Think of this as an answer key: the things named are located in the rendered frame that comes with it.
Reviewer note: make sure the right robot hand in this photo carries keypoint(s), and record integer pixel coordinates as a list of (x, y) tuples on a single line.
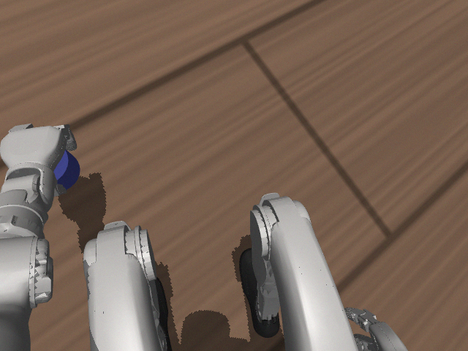
[(383, 338)]

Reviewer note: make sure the left robot foot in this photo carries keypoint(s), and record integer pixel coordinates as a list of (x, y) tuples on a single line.
[(163, 314)]

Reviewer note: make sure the right robot foot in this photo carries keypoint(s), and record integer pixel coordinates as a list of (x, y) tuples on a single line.
[(264, 328)]

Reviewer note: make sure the tin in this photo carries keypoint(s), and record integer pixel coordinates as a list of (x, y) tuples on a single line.
[(67, 170)]

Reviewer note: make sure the left robot hand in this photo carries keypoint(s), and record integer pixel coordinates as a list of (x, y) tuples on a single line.
[(41, 145)]

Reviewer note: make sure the left robot arm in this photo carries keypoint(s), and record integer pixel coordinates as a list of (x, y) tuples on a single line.
[(26, 268)]

